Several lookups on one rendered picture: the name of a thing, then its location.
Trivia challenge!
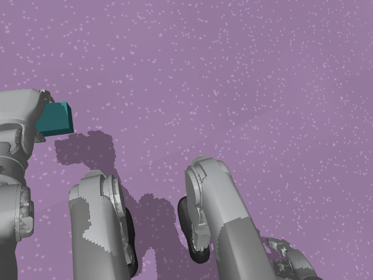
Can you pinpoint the right robot hand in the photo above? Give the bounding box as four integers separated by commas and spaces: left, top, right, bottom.
267, 238, 317, 280

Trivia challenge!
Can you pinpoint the left robot arm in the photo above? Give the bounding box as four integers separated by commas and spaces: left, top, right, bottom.
0, 119, 35, 280

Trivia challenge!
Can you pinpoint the left robot hand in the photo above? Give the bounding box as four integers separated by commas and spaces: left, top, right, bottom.
0, 88, 55, 143

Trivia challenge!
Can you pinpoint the small box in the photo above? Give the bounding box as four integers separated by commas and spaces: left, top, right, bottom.
35, 102, 74, 137

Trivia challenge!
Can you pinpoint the left robot foot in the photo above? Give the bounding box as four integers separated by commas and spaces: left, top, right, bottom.
125, 207, 138, 278

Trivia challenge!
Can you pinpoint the right robot foot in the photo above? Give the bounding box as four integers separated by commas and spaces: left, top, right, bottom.
178, 196, 210, 264

